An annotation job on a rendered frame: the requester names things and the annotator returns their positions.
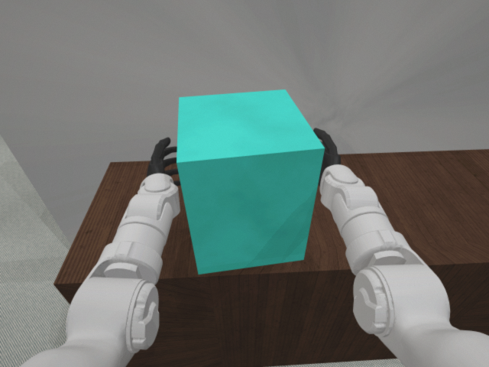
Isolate right robot hand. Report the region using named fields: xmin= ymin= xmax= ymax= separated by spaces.
xmin=313 ymin=128 xmax=341 ymax=187

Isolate robot right forearm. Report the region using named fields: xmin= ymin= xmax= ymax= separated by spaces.
xmin=320 ymin=164 xmax=450 ymax=318

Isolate robot right upper arm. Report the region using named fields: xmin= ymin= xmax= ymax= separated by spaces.
xmin=353 ymin=264 xmax=489 ymax=367

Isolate robot left forearm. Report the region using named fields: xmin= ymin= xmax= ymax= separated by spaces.
xmin=66 ymin=174 xmax=180 ymax=338

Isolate carton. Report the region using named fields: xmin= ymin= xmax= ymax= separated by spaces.
xmin=176 ymin=89 xmax=325 ymax=274

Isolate left robot hand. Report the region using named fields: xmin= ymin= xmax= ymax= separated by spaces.
xmin=147 ymin=138 xmax=181 ymax=186

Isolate robot left upper arm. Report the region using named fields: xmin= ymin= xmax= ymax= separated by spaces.
xmin=20 ymin=277 xmax=159 ymax=367

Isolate pedestal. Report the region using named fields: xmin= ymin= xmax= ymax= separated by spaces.
xmin=53 ymin=149 xmax=489 ymax=367

